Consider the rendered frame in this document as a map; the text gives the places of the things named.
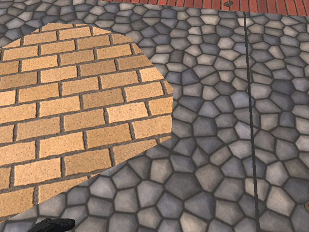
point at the robot left hand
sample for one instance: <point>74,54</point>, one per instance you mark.
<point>53,225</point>

